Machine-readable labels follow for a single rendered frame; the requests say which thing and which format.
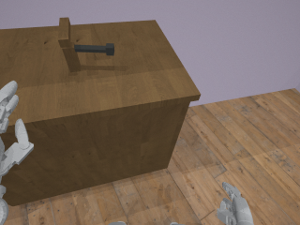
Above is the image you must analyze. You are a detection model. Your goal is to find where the counter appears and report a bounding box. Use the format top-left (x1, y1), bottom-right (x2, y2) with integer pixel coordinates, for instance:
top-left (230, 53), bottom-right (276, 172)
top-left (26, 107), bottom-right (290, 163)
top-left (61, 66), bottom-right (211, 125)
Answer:
top-left (0, 17), bottom-right (201, 206)

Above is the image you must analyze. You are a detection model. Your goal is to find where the left robot forearm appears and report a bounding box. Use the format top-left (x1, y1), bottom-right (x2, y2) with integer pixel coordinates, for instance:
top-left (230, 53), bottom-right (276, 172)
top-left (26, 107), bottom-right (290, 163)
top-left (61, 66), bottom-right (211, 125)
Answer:
top-left (0, 185), bottom-right (9, 225)

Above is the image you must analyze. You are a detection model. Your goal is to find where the right robot hand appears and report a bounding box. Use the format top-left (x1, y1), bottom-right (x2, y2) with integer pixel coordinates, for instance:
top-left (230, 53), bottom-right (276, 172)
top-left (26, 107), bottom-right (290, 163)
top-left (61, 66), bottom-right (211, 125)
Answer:
top-left (217, 182), bottom-right (254, 225)

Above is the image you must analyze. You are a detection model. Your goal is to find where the left robot hand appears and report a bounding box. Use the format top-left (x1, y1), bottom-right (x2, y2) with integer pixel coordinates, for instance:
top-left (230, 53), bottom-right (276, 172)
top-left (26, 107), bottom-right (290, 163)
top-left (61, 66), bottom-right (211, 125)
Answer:
top-left (0, 81), bottom-right (34, 184)

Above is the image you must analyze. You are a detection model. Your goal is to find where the tap lever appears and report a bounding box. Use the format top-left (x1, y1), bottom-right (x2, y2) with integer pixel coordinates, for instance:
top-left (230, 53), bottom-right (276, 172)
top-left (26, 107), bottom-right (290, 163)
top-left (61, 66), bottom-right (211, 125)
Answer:
top-left (74, 43), bottom-right (114, 56)

